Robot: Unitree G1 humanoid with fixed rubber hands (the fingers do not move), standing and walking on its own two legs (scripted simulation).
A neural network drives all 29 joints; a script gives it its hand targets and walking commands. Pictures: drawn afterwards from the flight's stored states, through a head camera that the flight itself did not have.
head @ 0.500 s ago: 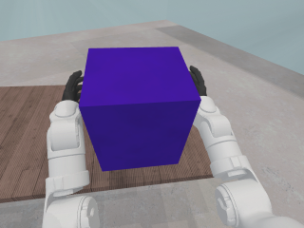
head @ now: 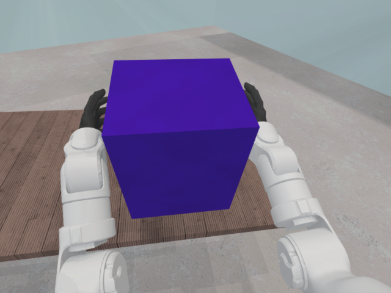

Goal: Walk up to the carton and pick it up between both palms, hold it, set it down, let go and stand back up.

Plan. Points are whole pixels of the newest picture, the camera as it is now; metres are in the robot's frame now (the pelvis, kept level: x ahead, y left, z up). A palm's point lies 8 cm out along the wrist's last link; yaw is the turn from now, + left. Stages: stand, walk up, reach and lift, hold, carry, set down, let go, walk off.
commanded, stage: hold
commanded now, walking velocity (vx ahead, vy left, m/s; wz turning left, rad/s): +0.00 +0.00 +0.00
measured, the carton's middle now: (178, 142) +0.36 +0.01 +0.16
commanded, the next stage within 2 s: set down in 0.54 s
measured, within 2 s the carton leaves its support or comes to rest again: neither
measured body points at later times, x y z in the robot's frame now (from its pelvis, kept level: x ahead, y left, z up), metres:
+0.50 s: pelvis +0.00 +0.00 +0.00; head -0.06 +0.02 +0.45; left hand +0.37 +0.17 +0.21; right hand +0.38 -0.15 +0.21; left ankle +0.04 +0.14 -0.75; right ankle -0.01 -0.11 -0.75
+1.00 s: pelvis +0.00 +0.00 +0.00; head -0.03 +0.02 +0.45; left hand +0.37 +0.18 +0.17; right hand +0.38 -0.14 +0.16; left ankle +0.04 +0.14 -0.75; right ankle -0.01 -0.11 -0.75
